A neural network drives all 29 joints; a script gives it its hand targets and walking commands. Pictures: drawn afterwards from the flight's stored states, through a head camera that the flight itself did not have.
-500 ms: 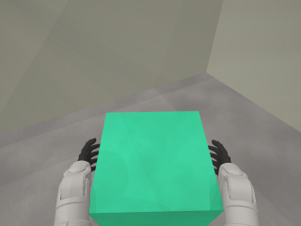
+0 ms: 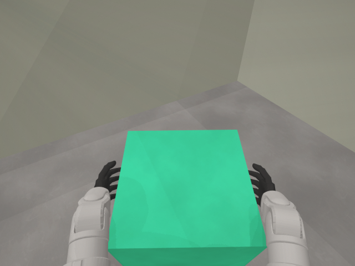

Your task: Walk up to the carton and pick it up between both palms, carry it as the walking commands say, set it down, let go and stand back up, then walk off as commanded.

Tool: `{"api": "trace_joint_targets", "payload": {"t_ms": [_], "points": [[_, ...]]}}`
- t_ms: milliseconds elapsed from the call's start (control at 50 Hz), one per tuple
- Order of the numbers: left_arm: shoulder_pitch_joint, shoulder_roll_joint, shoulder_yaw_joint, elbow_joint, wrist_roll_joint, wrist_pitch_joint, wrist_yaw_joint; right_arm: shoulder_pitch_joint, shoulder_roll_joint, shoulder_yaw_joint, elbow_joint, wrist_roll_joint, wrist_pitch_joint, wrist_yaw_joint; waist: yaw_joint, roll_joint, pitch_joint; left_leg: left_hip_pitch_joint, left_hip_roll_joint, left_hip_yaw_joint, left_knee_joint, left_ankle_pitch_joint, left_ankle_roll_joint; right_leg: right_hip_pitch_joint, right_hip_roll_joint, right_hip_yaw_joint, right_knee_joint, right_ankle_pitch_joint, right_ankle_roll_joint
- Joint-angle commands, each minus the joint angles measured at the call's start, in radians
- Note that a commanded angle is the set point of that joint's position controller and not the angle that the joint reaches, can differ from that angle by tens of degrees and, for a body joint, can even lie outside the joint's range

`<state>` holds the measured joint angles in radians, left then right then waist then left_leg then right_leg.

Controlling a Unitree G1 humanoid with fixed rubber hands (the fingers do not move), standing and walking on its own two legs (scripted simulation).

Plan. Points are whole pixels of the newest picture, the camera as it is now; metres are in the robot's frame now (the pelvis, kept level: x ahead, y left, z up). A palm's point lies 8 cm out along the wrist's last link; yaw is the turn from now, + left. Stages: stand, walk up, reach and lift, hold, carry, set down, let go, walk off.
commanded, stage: reach and lift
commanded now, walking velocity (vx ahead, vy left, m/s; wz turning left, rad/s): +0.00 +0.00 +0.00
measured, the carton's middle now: (183, 201) +0.31 +0.00 -0.03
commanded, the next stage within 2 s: hold in 0.36 s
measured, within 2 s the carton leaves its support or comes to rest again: neither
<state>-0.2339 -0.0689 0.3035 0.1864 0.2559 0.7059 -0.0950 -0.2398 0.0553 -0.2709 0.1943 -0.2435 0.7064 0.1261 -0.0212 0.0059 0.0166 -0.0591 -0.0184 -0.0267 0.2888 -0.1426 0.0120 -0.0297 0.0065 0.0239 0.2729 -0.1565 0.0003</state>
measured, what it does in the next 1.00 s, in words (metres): stands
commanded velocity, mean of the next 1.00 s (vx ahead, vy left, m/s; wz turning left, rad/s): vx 0.00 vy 0.00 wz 0.00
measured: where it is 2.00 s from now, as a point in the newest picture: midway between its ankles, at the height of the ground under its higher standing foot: outside the picture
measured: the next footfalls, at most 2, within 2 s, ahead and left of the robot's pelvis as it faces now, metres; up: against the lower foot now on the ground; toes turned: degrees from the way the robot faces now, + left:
none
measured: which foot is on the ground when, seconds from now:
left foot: down 0.00-1.00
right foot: down 0.00-1.00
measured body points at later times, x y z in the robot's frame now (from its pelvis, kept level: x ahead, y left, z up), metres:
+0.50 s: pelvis +0.00 +0.00 +0.00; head -0.03 -0.01 +0.45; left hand +0.29 +0.19 +0.04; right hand +0.29 -0.19 +0.04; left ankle +0.02 +0.11 -0.75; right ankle +0.00 -0.12 -0.75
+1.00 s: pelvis +0.00 +0.00 +0.00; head -0.03 +0.00 +0.45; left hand +0.29 +0.19 +0.04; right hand +0.28 -0.19 +0.03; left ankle +0.02 +0.11 -0.75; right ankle +0.00 -0.12 -0.75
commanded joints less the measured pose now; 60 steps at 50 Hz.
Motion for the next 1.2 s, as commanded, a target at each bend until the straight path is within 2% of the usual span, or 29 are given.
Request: {"api": "trace_joint_targets", "payload": {"t_ms": [0,440,780,1180], "points": [[-0.479,-0.792,-0.592,-0.065,-0.242,-0.023,-0.204,-0.498,0.781,0.570,-0.083,0.227,-0.038,0.182,0.002,0.006,-0.253,0.080,-0.071,-0.042,-0.025,0.191,-0.013,0.043,0.084,0.033,-0.026,0.176,-0.013],[-0.399,-0.743,-0.627,-0.144,-0.253,-0.019,-0.201,-0.401,0.761,0.614,-0.164,0.229,-0.025,0.155,0.001,0.000,-0.222,0.080,-0.078,-0.035,-0.036,0.178,-0.007,0.052,0.083,0.029,-0.039,0.176,-0.008],[-0.408,-0.738,-0.621,-0.138,-0.251,-0.019,-0.201,-0.409,0.756,0.607,-0.159,0.228,-0.023,0.155,0.003,0.001,-0.200,0.062,-0.077,-0.032,-0.037,0.114,-0.003,0.038,0.080,0.027,-0.038,0.118,-0.011],[-0.381,-0.743,-0.637,-0.159,-0.257,-0.019,-0.194,-0.383,0.755,0.619,-0.178,0.232,-0.024,0.156,0.004,0.005,-0.220,0.069,-0.074,-0.034,-0.036,0.177,-0.005,0.044,0.084,0.027,-0.032,0.162,-0.011]]}}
